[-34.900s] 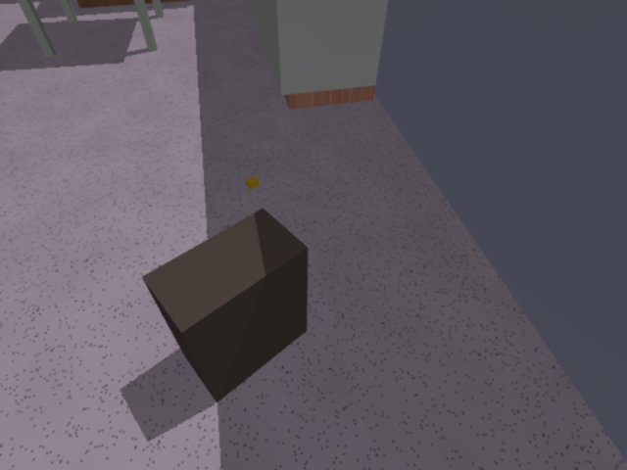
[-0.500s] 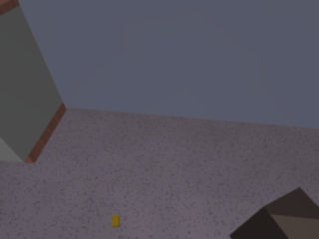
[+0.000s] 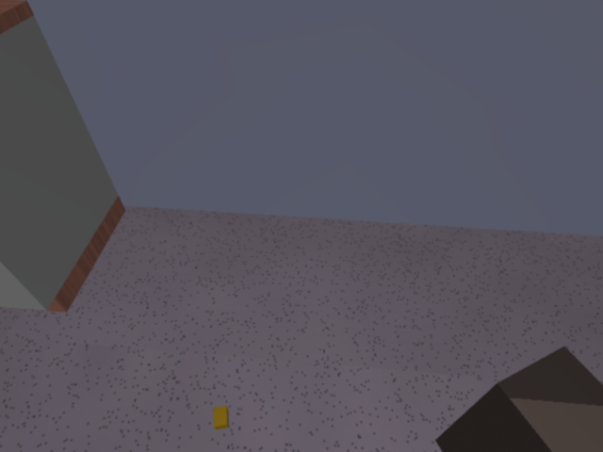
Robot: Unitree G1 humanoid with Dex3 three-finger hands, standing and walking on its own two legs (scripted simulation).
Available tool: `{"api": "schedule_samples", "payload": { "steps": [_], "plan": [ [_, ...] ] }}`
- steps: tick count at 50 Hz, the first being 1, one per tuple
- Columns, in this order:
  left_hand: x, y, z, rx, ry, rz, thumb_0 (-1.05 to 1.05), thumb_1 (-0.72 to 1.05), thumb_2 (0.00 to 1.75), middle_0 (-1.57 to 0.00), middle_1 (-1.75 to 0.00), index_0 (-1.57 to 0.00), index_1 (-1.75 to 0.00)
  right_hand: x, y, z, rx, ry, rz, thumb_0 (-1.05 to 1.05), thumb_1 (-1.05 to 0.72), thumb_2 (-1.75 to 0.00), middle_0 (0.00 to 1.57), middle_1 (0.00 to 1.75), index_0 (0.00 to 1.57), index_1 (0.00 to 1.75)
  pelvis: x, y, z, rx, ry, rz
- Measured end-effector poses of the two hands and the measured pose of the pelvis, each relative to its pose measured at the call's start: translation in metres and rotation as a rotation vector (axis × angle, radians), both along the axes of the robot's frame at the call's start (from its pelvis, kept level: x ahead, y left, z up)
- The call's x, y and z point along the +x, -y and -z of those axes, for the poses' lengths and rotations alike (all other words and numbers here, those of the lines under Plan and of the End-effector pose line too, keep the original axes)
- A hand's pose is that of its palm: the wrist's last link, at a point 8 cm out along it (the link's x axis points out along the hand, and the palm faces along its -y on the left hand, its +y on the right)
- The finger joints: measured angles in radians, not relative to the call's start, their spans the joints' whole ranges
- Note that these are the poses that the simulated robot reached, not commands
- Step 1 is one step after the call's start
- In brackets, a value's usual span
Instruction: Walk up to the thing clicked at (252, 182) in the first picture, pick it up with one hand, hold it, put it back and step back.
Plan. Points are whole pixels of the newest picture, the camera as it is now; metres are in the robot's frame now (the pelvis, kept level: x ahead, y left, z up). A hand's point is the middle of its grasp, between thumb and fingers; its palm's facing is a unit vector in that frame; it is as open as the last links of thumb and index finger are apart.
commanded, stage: stand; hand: left
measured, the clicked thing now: (221, 417) +0.39 +0.25 -0.77
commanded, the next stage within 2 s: none
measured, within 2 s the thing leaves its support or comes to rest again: neither
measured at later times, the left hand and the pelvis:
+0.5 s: hand out of the picture +0.06 +0.25 -0.16, palm faces -0.03 -0.94 -0.34, open 7.4 cm; pelvis +0.00 -0.01 +0.00, yaw +0 degrees
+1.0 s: hand out of the picture +0.08 +0.25 -0.15, palm faces -0.04 -0.94 -0.35, open 7.4 cm; pelvis +0.01 -0.01 +0.00, yaw +0 degrees
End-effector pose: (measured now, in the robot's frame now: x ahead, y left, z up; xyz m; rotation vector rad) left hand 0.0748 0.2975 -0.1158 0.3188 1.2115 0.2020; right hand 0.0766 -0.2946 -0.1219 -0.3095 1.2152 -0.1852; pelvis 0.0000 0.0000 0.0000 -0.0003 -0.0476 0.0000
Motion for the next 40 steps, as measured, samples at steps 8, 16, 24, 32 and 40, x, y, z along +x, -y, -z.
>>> {"api": "schedule_samples", "payload": {
  "steps": [8,16,24,32,40],
  "plan": [
    [-0.009,0.001,0.001,0.0,-0.011,-0.001,0.01,0.9,0.9,-0.2,-0.3,-0.2,-0.3,-0.011,0.004,0.001,-0.001,-0.013,0.004,0.0,-0.9,-0.89,0.2,0.3,0.2,0.3,-0.004,0.002,0.0,0.001,0.001,0.0],
    [-0.019,0.003,0.003,0.002,-0.037,-0.001,0.01,0.9,0.9,-0.2,-0.3,-0.2,-0.3,-0.023,0.008,0.002,-0.004,-0.045,0.015,0.0,-0.9,-0.89,0.2,0.3,0.2,0.3,-0.006,0.005,0.0,0.001,-0.002,0.0],
    [-0.018,0.006,0.004,-0.001,-0.041,0.004,0.01,0.9,0.9,-0.2,-0.3,-0.2,-0.3,-0.025,0.01,0.003,-0.005,-0.053,0.017,0.0,-0.9,-0.89,0.2,0.3,0.2,0.3,-0.005,0.006,0.001,0.0,-0.005,0.002],
    [-0.01,0.007,0.003,0.0,-0.027,0.012,0.01,0.9,0.9,-0.2,-0.3,-0.2,-0.3,-0.02,0.009,0.003,-0.002,-0.045,0.013,0.0,-0.9,-0.89,0.2,0.3,0.2,0.3,-0.002,0.007,0.001,0.0,-0.008,0.003],
    [-0.003,0.007,0.002,0.001,-0.02,0.015,0.01,0.9,0.9,-0.2,-0.3,-0.2,-0.3,-0.013,0.009,0.002,-0.002,-0.037,0.008,0.0,-0.9,-0.89,0.2,0.3,0.2,0.3,0.002,0.007,0.001,0.0,-0.012,0.005]
  ]
}}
